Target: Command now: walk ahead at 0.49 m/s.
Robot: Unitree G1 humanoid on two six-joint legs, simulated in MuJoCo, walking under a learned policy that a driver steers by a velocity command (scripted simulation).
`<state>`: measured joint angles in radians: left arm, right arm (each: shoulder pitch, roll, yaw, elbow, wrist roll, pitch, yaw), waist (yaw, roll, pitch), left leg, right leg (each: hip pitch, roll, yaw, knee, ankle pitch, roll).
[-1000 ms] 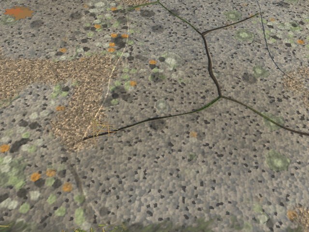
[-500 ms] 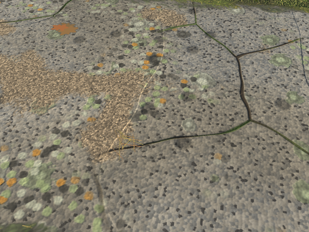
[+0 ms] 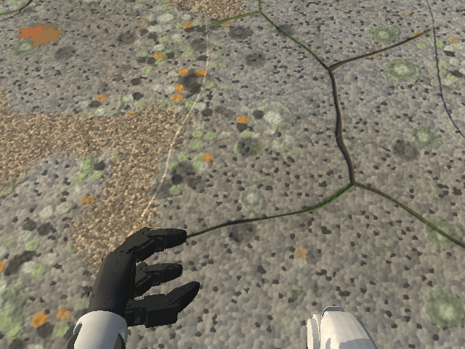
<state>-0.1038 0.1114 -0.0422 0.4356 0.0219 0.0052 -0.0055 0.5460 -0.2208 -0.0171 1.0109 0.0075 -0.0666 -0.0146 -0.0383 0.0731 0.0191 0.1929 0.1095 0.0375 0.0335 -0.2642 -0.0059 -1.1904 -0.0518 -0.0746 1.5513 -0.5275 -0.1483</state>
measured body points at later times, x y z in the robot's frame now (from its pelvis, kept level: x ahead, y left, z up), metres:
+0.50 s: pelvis +0.30 -0.08 +0.16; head +0.32 -0.12 +0.61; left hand +0.24 +0.14 +0.04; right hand +0.57 -0.26 +0.09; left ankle +0.52 +0.04 -0.51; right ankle +0.16 -0.13 -0.58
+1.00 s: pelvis +0.62 -0.11 +0.16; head +0.65 -0.11 +0.61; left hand +0.86 +0.10 +0.08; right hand +0.61 -0.37 +0.03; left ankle +0.53 -0.01 -0.58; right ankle +0.80 -0.27 -0.53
